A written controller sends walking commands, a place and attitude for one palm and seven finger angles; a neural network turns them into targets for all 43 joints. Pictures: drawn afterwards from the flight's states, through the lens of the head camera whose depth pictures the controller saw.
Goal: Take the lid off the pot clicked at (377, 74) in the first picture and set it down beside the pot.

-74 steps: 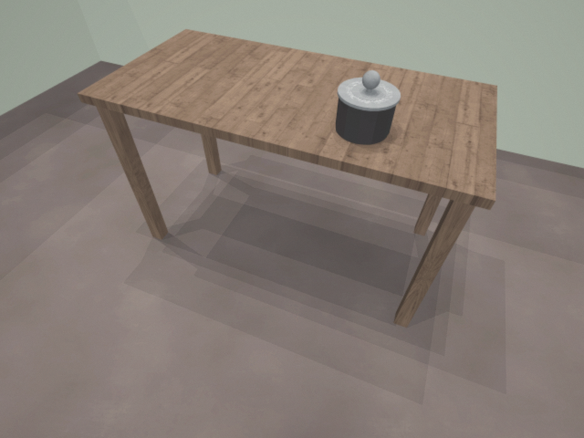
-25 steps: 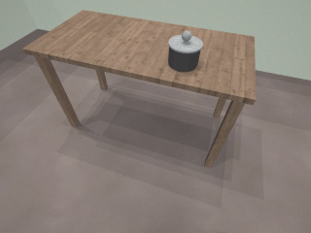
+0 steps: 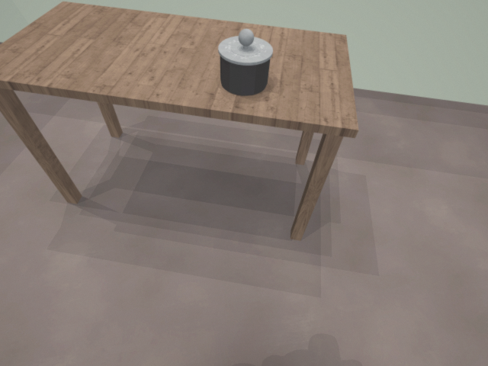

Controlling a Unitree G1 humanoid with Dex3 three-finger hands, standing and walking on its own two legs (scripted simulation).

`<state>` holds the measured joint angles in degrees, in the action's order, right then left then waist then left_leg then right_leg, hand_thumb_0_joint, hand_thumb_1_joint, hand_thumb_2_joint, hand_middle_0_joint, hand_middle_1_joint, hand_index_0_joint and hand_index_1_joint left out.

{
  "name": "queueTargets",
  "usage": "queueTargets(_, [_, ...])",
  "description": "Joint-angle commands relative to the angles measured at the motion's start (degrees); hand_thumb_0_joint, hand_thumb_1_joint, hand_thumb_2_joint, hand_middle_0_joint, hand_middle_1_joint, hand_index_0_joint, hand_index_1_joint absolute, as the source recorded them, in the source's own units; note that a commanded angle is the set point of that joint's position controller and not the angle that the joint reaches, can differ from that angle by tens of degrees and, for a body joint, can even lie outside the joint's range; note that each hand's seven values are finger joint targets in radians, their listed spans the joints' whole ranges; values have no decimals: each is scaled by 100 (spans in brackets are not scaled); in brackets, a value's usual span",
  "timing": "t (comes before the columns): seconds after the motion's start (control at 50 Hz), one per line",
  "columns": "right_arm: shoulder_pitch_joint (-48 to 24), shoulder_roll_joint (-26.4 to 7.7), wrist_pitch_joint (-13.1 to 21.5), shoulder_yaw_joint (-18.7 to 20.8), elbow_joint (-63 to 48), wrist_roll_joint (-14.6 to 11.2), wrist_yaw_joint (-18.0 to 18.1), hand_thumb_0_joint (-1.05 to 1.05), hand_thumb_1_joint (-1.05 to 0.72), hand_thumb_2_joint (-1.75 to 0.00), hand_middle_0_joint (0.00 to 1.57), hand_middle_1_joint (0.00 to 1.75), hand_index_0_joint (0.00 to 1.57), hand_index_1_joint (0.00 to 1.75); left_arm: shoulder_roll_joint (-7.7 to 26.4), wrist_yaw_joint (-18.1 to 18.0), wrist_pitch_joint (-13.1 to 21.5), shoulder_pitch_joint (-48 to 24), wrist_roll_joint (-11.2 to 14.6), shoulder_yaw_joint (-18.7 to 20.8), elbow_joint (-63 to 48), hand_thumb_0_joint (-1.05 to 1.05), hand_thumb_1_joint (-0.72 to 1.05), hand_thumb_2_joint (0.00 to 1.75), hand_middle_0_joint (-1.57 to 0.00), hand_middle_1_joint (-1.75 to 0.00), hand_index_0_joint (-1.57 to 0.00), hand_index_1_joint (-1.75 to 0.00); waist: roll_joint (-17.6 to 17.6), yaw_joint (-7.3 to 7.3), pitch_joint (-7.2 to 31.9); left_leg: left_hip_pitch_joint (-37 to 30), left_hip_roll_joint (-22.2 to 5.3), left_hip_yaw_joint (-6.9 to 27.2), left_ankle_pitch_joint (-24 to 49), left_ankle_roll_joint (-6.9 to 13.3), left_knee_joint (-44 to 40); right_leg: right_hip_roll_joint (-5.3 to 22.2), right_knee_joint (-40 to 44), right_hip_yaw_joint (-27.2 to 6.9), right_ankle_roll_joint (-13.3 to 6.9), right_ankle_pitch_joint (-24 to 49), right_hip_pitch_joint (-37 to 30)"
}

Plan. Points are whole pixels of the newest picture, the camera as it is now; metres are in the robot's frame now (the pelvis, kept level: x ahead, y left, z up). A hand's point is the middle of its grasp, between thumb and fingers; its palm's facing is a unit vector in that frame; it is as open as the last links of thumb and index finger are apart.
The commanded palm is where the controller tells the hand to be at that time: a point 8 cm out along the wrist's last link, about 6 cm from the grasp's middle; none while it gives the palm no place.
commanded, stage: take the last steps up to it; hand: left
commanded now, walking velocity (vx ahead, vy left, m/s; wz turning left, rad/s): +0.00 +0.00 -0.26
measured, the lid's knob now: (246, 37) +0.92 +0.06 +0.08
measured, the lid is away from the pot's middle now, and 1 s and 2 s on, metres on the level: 0.00 0.00 0.00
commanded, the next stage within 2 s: come to a stop and stand still in 1.24 s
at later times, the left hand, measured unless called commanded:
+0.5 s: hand out of the picture +0.04 +0.14 -0.15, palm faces -0.03 -0.98 -0.19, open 7.4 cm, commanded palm none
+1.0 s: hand (162, 287) +0.28 +0.19 -0.16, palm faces -0.03 -0.98 -0.19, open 7.3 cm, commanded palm none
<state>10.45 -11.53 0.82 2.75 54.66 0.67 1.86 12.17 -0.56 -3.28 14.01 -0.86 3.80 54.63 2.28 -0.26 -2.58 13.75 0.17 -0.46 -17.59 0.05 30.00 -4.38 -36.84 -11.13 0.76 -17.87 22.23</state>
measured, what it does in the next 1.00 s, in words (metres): walks ahead: right foot, then left foot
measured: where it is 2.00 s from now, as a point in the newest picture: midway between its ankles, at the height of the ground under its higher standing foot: (256, 328)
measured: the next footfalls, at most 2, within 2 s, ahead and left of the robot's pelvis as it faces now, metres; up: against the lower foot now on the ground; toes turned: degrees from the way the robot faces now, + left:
right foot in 0.28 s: +0.02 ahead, -0.12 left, +0.00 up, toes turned -9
left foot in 0.74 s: +0.28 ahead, +0.11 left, +0.00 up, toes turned +1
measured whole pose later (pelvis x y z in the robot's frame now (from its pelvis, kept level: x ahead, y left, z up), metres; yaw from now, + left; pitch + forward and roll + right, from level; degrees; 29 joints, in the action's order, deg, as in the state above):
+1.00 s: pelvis +0.22 +0.01 +0.01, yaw -7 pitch +0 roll +2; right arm 16.9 -8.6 3.8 2.4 60.5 1.5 0.5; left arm 9.7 0.8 1.0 15.3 -1.5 4.1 56.8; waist 2.1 -0.9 -0.6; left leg 11.5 1.3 -8.3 -11.7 2.9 23.4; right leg 6.4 -54.1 3.0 -0.7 -16.5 30.0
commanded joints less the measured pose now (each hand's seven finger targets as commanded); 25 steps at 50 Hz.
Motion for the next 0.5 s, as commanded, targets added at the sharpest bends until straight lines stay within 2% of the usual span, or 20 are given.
queueTargets(0.0, [180, -899, 60, 135, -319, 106, 85, 0, -90, -90, 20, 30, 20, 30, 609, -1, 125, 20, -84, 206, -467, 0, 90, 90, -20, -30, -20, -30, -1320, -46, -11, -57, -1958, 1717, 1194, 1049, -1661, 270, -2254, 480, 108, -826, 842])
queueTargets(0.02, [105, -823, 64, 107, -319, 90, 93, 0, -90, -90, 20, 30, 20, 30, 626, 29, 113, 101, -84, 212, -351, 0, 90, 90, -20, -30, -20, -30, -1090, -101, -2, -176, -1714, 1214, 1581, 953, -1476, 336, -2469, 557, 114, -586, 901])
queueTargets(0.04, [97, -818, 62, 90, -334, 84, 94, 0, -90, -90, 20, 30, 20, 30, 527, 54, 101, 157, -58, 174, -320, 0, 90, 90, -20, -30, -20, -30, -1045, -105, -2, -242, -1545, 808, 1895, 889, -1379, 383, -2463, 686, 130, -463, 865])
queueTargets(0.06, [116, -816, 55, 85, -314, 84, 92, 0, -90, -90, 20, 30, 20, 30, 444, 71, 99, 177, -41, 142, -303, 0, 90, 90, -20, -30, -20, -30, -1027, -107, 39, -354, -1417, 531, 2136, 837, -1297, 404, -2292, 824, 147, -414, 803])
queueTargets(0.08, [159, -809, 47, 82, -264, 84, 87, 0, -90, -90, 20, 30, 20, 30, 398, 75, 96, 140, -25, 104, -292, 0, 90, 90, -20, -30, -20, -30, -1200, -70, 55, -343, -1356, 381, 2220, 821, -1249, 452, -1993, 925, 153, -434, 634])
queueTargets(0.1, [299, -834, 50, 84, -219, 91, 71, 0, -90, -90, 20, 30, 20, 30, 370, 94, 107, 115, -30, 74, -306, 0, 90, 90, -20, -30, -20, -30, -1101, -17, 99, -409, -1381, 338, 1889, 824, -1291, 464, -1707, 1071, 134, -473, 528])
queueTargets(0.14, [619, -928, 62, 140, -85, 133, 39, 0, -90, -90, 20, 30, 20, 30, 293, 144, 149, -131, -53, 26, -406, 0, 90, 90, -20, -30, -20, -30, -1257, 172, 67, -542, -1589, 558, 688, 928, -1469, 577, -931, 1260, 54, -667, 360])
queueTargets(0.16, [705, -974, 64, 161, -34, 144, 21, 0, -90, -90, 20, 30, 20, 30, 276, 168, 190, -190, -60, 15, -443, 0, 90, 90, -20, -30, -20, -30, -1242, 218, 37, -489, -1654, 648, 239, 942, -1484, 589, -510, 1311, 7, -740, 156])
queueTargets(0.18, [749, -996, 62, 177, 17, 142, 3, 0, -90, -90, 20, 30, 20, 30, 248, 184, 232, -160, -62, 10, -419, 0, 90, 90, -20, -30, -20, -30, -1207, 207, -21, -309, -1665, 706, -102, 923, -1434, 540, -116, 1388, -37, -717, -164])
queueTargets(0.2, [806, -997, 51, 179, 77, 123, -22, 0, -90, -90, 20, 30, 20, 30, 268, 190, 267, -29, -63, 10, -344, 0, 90, 90, -20, -30, -20, -30, -975, 151, -36, 16, -1611, 696, -528, 851, -1321, 461, 288, 1447, -81, -507, -649])
queueTargets(0.22, [764, -945, 40, 163, 112, 116, -36, 0, -90, -90, 20, 30, 20, 30, 232, 187, 311, 378, -70, 24, -178, 0, 90, 90, -20, -30, -20, -30, -680, -57, 41, 336, -1423, 547, -944, 688, -930, 356, 888, 1531, -130, -174, -1299])
queueTargets(0.24, [750, -744, 50, 122, 133, 79, -65, 0, -90, -90, 20, 30, 20, 30, 390, 148, 383, 808, -93, 57, 6, 0, 90, 90, -20, -30, -20, -30, -93, -233, 108, 944, -1030, 145, -1231, 431, -92, 575, 1420, 1137, -264, -243, -2094])
queueTargets(0.26, [635, -332, 74, 13, -13, 1, -100, 0, -90, -90, 20, 30, 20, 30, 930, 61, 465, 1309, -125, 150, 169, 0, 90, 90, -20, -30, -20, -30, 1477, -437, 50, 2315, -253, -666, -1650, 66, 1563, 1878, 2252, -886, -777, -1259, -2793])
queueTargets(0.28, [65, -459, 94, 22, -257, 75, -144, 0, -90, -90, 20, 30, 20, 30, 1158, -11, 469, 1757, -27, 193, 257, 0, 90, 90, -20, -30, -20, -30, 1495, -699, -165, 2797, -259, -381, -1871, 45, 2575, 2648, 2852, -1954, -1289, -1591, -2429])
queueTargets(0.3, [-2, -569, 88, 86, -257, 92, -169, 0, -90, -90, 20, 30, 20, 30, 1038, -59, 487, 1565, -24, 191, 237, 0, 90, 90, -20, -30, -20, -30, 826, -512, -346, 2941, -441, -53, -1380, 87, 3107, 2631, 2927, -1755, -1440, -1922, -2230])
queueTargets(0.32, [7, -535, 103, 82, -144, 93, -194, 0, -90, -90, 20, 30, 20, 30, 899, -66, 539, 1299, -15, 184, 225, 0, 90, 90, -20, -30, -20, -30, 976, -406, -372, 2928, -567, 48, -889, 111, 3274, 2373, 2849, -1485, -1342, -1538, -2099])
queueTargets(0.36, [261, -456, 109, 97, 58, 109, -229, 0, -90, -90, 20, 30, 20, 30, 542, -66, 631, 921, -23, 79, 149, 0, 90, 90, -20, -30, -20, -30, 396, -101, -352, 2598, -698, 3, -292, 9, 3284, 2145, 2634, -599, -1259, -365, -1811])
queueTargets(0.4, [385, -253, 77, 89, 151, 82, -265, 0, -90, -90, 20, 30, 20, 30, 468, -66, 708, 920, -35, 50, 187, 0, 90, 90, -20, -30, -20, -30, 209, -8, -337, 2286, -653, -192, 57, -80, 3029, 1969, 2641, -29, -1188, 532, -1607])
queueTargets(0.42, [422, -187, 55, 92, 160, 66, -278, 0, -90, -90, 20, 30, 20, 30, 461, -64, 731, 951, -37, 38, 219, 0, 90, 90, -20, -30, -20, -30, 339, 32, -409, 2244, -656, -239, 229, -108, 2925, 1926, 2697, 169, -1153, 688, -1498])
queueTargets(0.48, [217, -146, 58, 97, 107, 54, -303, 0, -90, -90, 20, 30, 20, 30, 395, -69, 777, 1267, -40, 3, 427, 0, 90, 90, -20, -30, -20, -30, 401, -41, -471, 2364, -642, -325, 533, -139, 2490, 1892, 2729, 301, -1122, 1044, -1685])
